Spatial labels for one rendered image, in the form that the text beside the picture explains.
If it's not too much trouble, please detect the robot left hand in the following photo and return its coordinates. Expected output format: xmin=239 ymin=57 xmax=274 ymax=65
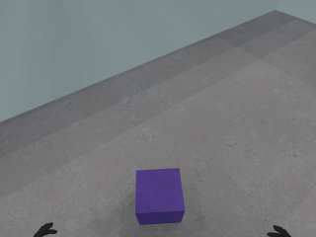
xmin=34 ymin=222 xmax=57 ymax=237

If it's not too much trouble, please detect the robot right hand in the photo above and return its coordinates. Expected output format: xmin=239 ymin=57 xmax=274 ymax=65
xmin=267 ymin=225 xmax=291 ymax=237

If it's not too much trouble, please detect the carton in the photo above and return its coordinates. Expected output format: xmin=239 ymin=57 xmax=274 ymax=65
xmin=135 ymin=168 xmax=186 ymax=225

